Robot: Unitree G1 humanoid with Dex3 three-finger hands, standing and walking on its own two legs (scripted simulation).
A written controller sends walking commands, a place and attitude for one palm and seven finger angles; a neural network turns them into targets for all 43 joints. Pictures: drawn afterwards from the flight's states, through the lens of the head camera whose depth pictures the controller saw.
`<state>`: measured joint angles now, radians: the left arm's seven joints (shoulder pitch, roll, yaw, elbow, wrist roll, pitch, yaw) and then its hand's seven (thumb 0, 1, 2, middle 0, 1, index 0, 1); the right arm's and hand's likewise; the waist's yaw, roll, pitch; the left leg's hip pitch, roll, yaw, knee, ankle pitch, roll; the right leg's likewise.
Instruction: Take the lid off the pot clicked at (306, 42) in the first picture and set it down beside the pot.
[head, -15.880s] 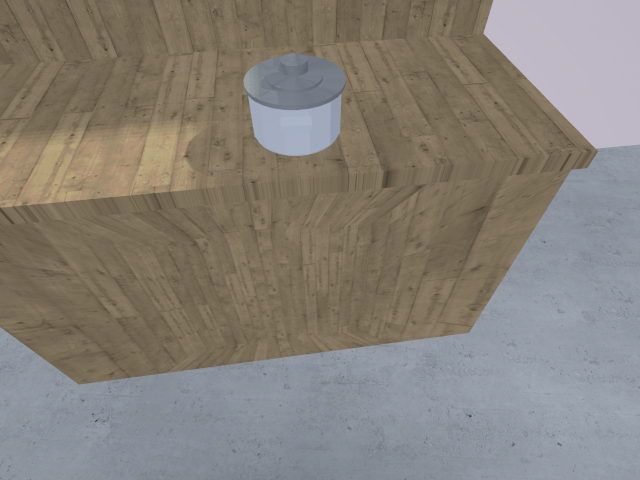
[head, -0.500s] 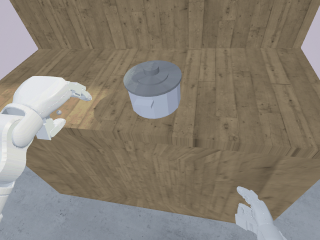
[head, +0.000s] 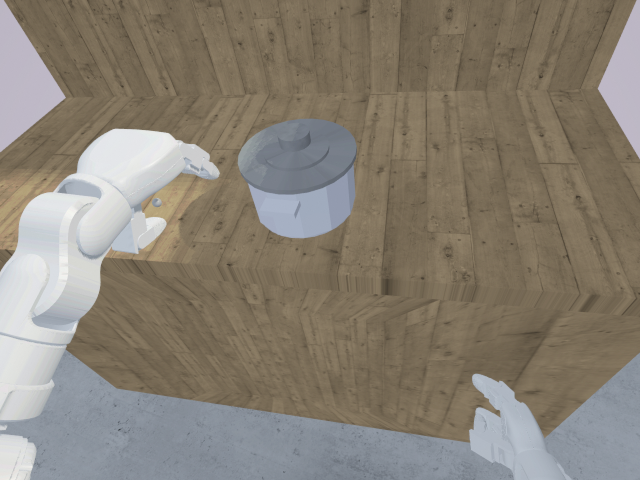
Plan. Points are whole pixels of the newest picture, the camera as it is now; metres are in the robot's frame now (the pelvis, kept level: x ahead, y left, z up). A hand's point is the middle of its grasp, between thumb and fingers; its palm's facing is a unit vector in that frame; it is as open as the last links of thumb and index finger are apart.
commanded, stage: move the open hand above the knob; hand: left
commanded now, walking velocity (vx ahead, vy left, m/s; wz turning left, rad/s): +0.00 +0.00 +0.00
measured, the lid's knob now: (294, 137) +0.54 +0.10 +0.16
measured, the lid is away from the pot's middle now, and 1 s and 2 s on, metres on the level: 0.00 0.00 0.00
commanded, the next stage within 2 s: none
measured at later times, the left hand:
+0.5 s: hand (181, 138) +0.41 +0.20 +0.24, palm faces -0.03 -0.05 -1.00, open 10.1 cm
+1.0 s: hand (270, 126) +0.46 +0.11 +0.23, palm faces -0.10 +0.10 -0.99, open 10.1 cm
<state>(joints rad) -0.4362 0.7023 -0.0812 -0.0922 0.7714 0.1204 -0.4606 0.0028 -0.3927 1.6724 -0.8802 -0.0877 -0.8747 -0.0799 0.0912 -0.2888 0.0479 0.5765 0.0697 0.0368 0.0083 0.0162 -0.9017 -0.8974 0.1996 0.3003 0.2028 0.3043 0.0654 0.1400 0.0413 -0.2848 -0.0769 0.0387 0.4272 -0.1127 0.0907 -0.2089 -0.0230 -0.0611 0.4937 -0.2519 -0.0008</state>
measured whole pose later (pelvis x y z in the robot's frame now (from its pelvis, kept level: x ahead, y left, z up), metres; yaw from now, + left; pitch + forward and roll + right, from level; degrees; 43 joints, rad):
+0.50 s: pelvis +0.03 -0.02 +0.00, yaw +0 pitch +1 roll +0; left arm -0.65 0.65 -0.08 0.14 0.79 0.28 -0.48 0.00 -0.39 1.67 -0.87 -0.09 -0.87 -0.08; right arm 0.10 -0.31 0.03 0.57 0.09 0.11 0.05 0.02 -0.90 -0.90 0.20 0.30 0.20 0.30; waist 0.04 0.15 -0.01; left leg -0.30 -0.06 0.03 0.43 -0.15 0.06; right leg -0.22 0.00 -0.07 0.47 -0.27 -0.02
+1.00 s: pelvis +0.03 -0.02 +0.00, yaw +0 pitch +0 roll +0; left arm -0.89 0.59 -0.33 0.29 0.82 0.21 -0.46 0.00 -0.39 1.67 -0.91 -0.10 -0.88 -0.08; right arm 0.10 -0.28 0.05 0.62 0.07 0.06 -0.01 0.01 -0.90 -0.90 0.20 0.30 0.20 0.30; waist -0.01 0.12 0.04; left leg -0.29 -0.06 0.03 0.45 -0.17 0.06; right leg -0.21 0.00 -0.06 0.50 -0.30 -0.03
